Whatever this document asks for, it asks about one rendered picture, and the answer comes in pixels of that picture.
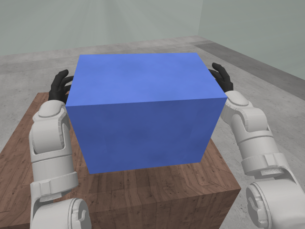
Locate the robot left upper arm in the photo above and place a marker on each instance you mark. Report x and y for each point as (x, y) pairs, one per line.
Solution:
(68, 214)

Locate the pedestal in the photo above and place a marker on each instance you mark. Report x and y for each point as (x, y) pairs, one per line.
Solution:
(186, 196)

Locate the robot right upper arm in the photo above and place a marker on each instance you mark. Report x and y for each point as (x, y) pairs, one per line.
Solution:
(276, 204)

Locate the left robot forearm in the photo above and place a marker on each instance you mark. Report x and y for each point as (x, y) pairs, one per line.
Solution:
(50, 152)

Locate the right robot forearm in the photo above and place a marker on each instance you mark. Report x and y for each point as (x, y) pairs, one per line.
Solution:
(260, 154)

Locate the carton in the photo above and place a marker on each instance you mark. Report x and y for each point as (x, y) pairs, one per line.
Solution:
(133, 111)

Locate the robot right hand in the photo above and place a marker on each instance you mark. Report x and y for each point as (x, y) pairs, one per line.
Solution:
(222, 77)

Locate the robot left hand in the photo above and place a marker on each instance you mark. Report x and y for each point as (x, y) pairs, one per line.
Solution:
(58, 89)

